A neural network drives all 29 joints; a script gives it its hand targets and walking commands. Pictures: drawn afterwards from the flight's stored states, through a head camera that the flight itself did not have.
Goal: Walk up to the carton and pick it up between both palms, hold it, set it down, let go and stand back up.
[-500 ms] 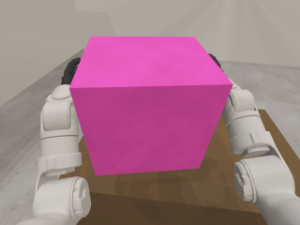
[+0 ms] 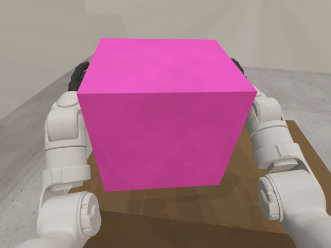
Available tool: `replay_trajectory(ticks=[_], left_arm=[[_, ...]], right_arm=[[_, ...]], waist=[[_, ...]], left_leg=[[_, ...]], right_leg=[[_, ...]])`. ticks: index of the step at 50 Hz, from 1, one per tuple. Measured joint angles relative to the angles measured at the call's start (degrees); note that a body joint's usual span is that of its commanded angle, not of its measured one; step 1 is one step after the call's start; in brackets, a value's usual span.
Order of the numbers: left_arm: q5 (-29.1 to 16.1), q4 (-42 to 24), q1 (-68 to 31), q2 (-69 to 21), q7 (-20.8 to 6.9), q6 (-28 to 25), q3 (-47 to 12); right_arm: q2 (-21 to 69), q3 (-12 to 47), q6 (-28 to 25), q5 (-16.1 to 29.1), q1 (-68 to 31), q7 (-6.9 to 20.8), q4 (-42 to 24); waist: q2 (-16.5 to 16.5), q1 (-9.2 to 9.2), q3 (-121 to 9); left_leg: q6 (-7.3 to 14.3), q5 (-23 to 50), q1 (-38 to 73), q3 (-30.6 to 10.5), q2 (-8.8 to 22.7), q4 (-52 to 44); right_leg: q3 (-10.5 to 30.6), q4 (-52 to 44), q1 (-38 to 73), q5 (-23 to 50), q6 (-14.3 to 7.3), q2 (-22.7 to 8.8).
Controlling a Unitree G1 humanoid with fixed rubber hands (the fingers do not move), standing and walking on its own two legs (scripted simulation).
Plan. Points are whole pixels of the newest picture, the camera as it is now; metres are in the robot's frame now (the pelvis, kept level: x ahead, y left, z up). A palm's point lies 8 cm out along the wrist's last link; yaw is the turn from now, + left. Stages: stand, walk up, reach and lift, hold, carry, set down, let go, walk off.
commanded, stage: hold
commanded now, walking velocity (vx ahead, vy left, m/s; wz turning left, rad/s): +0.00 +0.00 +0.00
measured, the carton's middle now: (161, 113) +0.34 +0.00 +0.22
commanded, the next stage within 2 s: none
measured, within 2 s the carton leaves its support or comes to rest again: neither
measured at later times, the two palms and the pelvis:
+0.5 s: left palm (80, 95) +0.37 +0.18 +0.25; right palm (236, 88) +0.38 -0.17 +0.26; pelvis +0.01 +0.00 +0.00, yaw +0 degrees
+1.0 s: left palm (78, 97) +0.36 +0.19 +0.26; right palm (235, 88) +0.37 -0.17 +0.27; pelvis +0.00 +0.00 +0.00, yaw +0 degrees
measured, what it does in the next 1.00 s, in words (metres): stands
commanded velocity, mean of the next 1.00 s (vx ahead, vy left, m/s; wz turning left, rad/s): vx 0.00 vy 0.00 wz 0.00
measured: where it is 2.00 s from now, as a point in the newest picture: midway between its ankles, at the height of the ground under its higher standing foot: outside the picture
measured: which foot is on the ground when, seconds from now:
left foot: down 0.00-1.00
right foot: down 0.00-1.00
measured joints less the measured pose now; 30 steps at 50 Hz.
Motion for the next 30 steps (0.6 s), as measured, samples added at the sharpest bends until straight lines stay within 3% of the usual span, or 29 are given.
replay_trajectory(ticks=[18, 30], left_arm=[[-0.3, 2.0, -1.2, 0.5, 0.5, -1.2, -0.7], [-0.5, -2.9, 2.5, 0.0, 0.5, -0.1, -1.3]], right_arm=[[0.1, -1.0, -0.5, -0.6, -0.9, 0.3, 1.1], [-0.4, 1.0, 0.2, 1.4, 1.7, -0.7, -2.7]], waist=[[0.2, -0.37, -0.5], [0.3, -0.73, -0.4]], left_leg=[[0.0, 0.0, -1.4, -0.2, -0.1, 0.3], [0.0, -0.7, 0.0, -0.4, 0.2, 0.2]], right_leg=[[-0.1, 0.3, -1.2, -0.1, 0.0, -0.1], [-0.2, -0.8, 0.8, -0.5, 0.0, 0.2]])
